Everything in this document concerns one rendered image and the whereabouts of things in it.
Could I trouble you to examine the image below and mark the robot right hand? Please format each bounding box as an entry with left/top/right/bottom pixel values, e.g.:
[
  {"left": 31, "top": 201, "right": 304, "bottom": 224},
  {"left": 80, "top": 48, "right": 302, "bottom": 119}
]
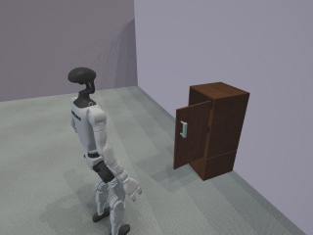
[{"left": 122, "top": 178, "right": 142, "bottom": 202}]

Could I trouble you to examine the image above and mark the right robot upper arm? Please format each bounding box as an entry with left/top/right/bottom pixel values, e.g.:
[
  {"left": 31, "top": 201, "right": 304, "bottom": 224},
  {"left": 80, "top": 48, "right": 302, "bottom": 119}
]
[{"left": 88, "top": 107, "right": 110, "bottom": 157}]

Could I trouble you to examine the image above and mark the cupboard door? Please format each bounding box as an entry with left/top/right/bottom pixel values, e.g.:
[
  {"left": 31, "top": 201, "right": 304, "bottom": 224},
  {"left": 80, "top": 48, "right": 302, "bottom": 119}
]
[{"left": 173, "top": 100, "right": 211, "bottom": 169}]

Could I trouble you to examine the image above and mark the robot head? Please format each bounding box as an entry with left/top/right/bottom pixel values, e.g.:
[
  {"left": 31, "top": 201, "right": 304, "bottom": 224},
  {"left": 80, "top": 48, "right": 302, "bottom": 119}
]
[{"left": 67, "top": 67, "right": 97, "bottom": 109}]

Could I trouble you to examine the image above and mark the right robot foot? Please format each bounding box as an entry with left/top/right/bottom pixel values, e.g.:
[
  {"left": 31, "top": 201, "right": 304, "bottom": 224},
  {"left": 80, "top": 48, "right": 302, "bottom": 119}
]
[{"left": 110, "top": 224, "right": 130, "bottom": 235}]

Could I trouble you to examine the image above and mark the left robot upper arm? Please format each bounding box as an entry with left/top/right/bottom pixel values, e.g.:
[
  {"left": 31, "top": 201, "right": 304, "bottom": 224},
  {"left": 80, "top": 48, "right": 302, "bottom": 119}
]
[{"left": 70, "top": 97, "right": 78, "bottom": 129}]

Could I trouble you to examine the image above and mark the robot right forearm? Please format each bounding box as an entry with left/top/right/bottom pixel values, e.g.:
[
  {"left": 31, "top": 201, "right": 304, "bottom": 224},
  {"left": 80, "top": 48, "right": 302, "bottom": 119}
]
[{"left": 102, "top": 145, "right": 130, "bottom": 184}]

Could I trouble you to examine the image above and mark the handle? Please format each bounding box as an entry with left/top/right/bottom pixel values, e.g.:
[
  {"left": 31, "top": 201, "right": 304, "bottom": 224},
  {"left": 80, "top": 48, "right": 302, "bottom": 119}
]
[{"left": 180, "top": 120, "right": 188, "bottom": 138}]

